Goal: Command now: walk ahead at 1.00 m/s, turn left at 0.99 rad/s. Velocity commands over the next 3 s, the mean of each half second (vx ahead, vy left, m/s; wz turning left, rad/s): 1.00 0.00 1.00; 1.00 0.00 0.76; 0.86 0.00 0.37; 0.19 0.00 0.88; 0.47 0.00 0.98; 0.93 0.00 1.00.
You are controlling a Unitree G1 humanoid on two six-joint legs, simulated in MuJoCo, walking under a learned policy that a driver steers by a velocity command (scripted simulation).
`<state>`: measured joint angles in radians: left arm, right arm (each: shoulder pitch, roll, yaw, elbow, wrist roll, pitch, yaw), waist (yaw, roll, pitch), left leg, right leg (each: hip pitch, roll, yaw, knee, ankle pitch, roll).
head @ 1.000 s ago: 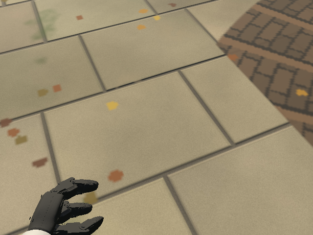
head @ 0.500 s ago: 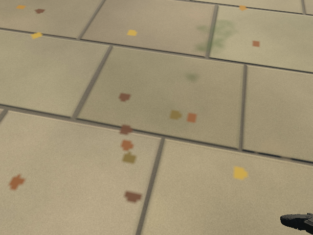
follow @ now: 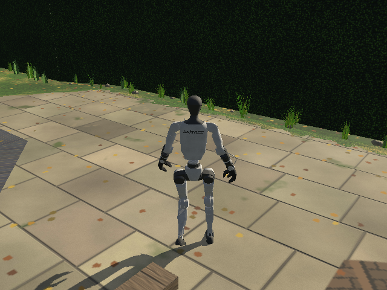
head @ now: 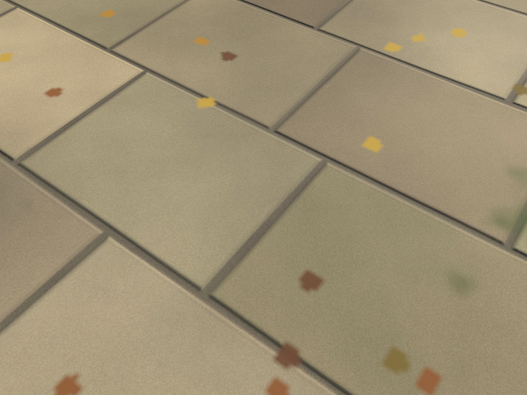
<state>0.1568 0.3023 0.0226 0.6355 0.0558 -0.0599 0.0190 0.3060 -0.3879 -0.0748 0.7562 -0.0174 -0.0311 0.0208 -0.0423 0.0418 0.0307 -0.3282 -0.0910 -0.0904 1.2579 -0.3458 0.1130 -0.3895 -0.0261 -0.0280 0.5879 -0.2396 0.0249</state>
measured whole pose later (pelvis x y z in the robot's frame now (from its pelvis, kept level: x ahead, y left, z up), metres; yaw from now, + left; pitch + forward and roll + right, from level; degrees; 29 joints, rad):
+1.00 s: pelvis +0.84 +0.28 +0.01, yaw +51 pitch +2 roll -3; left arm 0.46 0.32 0.06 0.85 0.03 -0.08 -0.01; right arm 0.10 -0.35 -0.03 0.68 -0.05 -0.04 0.05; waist 0.06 0.05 0.00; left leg -0.64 -0.03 -0.09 1.15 -0.26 0.10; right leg -0.11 0.01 -0.08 0.38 -0.29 0.01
